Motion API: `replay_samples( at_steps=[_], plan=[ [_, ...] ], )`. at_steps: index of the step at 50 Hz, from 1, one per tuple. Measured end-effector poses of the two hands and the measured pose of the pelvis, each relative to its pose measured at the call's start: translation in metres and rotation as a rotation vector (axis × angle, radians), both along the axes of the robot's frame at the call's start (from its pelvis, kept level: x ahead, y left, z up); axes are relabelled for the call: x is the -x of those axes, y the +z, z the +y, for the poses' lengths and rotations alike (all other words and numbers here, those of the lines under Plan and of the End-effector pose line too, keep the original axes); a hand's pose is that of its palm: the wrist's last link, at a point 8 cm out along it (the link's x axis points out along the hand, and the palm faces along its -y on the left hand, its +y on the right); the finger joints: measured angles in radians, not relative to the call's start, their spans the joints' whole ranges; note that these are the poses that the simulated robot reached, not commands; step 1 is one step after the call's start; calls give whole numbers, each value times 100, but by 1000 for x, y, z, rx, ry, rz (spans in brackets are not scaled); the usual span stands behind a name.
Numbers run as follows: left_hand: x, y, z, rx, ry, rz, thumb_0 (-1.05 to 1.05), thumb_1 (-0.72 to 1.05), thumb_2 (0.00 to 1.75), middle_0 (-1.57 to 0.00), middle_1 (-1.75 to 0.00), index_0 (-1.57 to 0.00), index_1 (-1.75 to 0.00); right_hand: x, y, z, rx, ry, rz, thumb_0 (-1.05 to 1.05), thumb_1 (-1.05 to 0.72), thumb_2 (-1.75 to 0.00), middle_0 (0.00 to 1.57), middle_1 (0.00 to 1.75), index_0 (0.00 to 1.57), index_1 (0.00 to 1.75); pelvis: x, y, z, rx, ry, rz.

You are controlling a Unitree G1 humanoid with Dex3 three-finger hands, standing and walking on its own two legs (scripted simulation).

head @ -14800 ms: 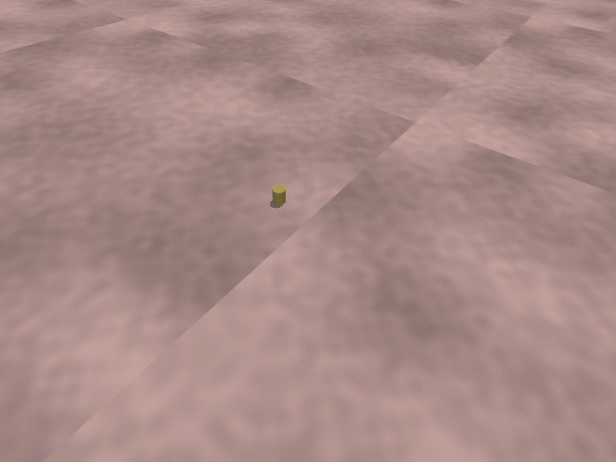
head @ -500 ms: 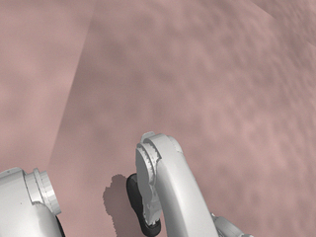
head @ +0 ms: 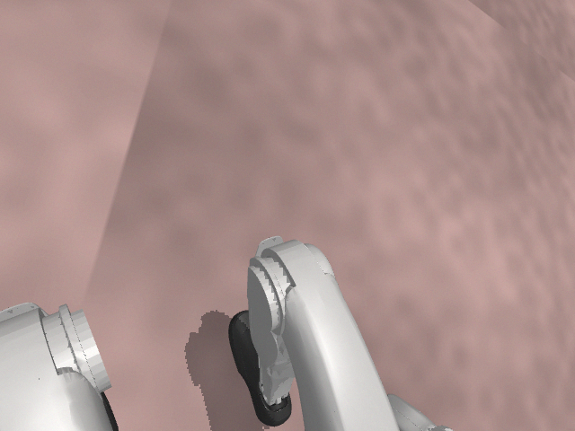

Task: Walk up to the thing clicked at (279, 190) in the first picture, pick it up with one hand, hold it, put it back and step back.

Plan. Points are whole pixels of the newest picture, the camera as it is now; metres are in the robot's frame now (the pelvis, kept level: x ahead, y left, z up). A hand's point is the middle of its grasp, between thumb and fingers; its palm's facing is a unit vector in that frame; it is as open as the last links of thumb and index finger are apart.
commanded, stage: close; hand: left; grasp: from above
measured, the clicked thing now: out of the picture +0.41 +0.33 -0.26
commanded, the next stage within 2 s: settle in 0.88 s
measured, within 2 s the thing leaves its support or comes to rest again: leaves its support in 1.28 s
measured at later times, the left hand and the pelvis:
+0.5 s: hand out of the picture +0.40 +0.32 -0.23, palm faces -0.45 -0.22 -0.86, open 10.4 cm; pelvis +0.00 +0.00 +0.00, yaw +0 degrees
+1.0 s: hand out of the picture +0.40 +0.32 -0.24, palm faces -0.40 -0.18 -0.90, open 8.6 cm; pelvis +0.00 +0.00 +0.00, yaw +0 degrees
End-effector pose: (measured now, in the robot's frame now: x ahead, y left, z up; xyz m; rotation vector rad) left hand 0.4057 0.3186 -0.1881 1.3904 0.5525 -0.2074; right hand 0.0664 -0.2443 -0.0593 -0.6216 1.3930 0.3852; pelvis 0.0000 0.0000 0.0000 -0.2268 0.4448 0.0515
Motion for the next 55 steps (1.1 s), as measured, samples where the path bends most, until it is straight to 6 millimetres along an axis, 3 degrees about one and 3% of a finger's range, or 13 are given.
replay_samples(
  at_steps=[6,19,31,42,55],
  plan=[
    [-2,3,-8,-33,-40,-61,0,-15,70,-31,-86,-34,-82,-4,1,-3,7,6,-22,1,-89,-89,20,30,20,30,2,-1,-1,-1,-3,-9],
    [-3,11,9,-39,156,-19,0,-5,64,-43,-79,-46,-74,-2,14,-19,32,-17,-55,1,-89,-89,20,30,20,29,2,1,-1,-8,-2,8],
    [2,10,6,-16,23,5,-1,4,56,-48,-75,-58,-70,14,5,-10,36,-30,-5,1,-89,-89,20,30,20,29,5,-1,-1,-10,-1,-10],
    [7,8,0,-59,-3,-40,-2,5,58,-48,-69,-72,-65,2,6,-10,33,1,-34,1,-89,-89,20,30,20,30,5,0,-1,-8,-2,-9],
    [-3,10,6,-32,79,-22,-1,6,59,-55,-68,-80,-64,-1,11,-16,40,11,-49,1,-90,-90,20,30,20,29,3,-1,0,-6,1,-5]
  ],
)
